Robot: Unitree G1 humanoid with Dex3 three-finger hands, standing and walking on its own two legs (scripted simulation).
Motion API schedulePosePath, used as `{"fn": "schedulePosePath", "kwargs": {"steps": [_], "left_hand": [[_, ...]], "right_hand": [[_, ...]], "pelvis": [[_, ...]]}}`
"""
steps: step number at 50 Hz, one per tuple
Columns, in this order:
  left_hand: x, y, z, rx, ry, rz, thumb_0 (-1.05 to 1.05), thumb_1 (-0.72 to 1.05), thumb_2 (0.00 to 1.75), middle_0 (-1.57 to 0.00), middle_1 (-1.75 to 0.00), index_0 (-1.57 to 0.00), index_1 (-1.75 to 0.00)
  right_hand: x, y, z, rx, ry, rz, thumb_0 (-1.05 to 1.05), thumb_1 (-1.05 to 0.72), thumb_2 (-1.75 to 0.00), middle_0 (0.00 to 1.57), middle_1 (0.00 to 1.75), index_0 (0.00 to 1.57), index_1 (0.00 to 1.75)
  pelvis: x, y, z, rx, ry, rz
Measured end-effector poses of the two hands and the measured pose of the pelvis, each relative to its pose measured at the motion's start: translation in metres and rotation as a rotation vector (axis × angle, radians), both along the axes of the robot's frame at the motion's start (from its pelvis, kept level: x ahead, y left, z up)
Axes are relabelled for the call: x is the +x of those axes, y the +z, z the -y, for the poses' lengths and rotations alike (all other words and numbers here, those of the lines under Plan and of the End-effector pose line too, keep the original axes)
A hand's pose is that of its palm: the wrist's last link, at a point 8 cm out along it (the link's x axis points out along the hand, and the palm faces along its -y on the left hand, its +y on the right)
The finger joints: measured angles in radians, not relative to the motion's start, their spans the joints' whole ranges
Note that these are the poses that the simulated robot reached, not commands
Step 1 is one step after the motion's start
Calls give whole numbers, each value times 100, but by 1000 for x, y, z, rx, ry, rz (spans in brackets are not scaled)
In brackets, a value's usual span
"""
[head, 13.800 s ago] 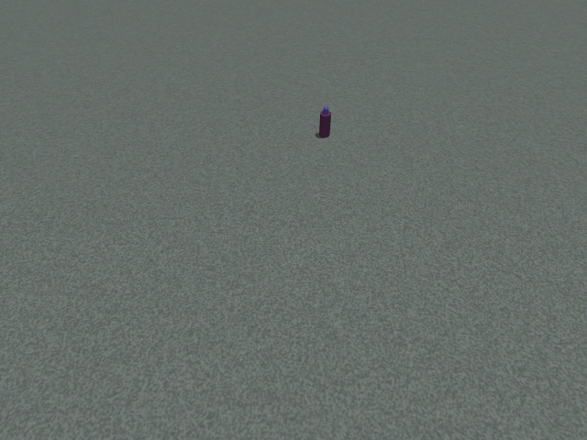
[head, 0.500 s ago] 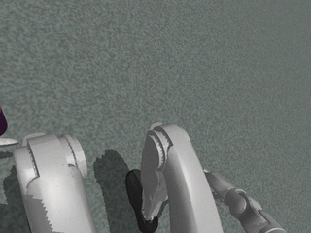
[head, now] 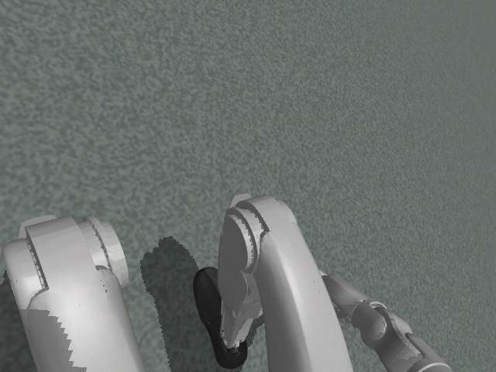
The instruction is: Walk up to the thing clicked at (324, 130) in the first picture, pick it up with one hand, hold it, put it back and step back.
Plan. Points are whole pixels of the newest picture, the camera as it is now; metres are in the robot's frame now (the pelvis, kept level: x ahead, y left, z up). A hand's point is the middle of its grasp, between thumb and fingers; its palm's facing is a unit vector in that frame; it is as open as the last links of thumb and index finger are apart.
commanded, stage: close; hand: left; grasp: from the side
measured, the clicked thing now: out of the picture +0.40 +0.31 -0.18
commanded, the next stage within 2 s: settle in 0.06 s
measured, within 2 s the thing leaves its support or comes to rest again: leaves its support in 0.44 s
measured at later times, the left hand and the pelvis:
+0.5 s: hand out of the picture +0.39 +0.31 -0.14, palm faces +0.34 -0.94 +0.02, open 7.7 cm; pelvis +0.00 +0.00 +0.01, yaw +0 degrees
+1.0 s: hand out of the picture +0.38 +0.31 -0.03, palm faces +0.33 -0.94 -0.03, open 7.6 cm; pelvis +0.02 -0.01 +0.04, yaw +5 degrees
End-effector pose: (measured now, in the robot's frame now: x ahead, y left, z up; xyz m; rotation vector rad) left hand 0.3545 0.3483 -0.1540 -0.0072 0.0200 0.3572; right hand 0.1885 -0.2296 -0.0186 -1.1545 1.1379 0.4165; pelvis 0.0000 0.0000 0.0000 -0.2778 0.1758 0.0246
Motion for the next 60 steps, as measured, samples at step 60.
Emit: {"fn": "schedulePosePath", "kwargs": {"steps": [60], "left_hand": [[-20,156,-5,45,-9,-21,5,-16,102,-84,-99,-94,-110]], "right_hand": [[37,-26,11,304,-392,70,1,-89,-89,20,30,20,30]], "pelvis": [[22,52,20,112,77,-311]]}}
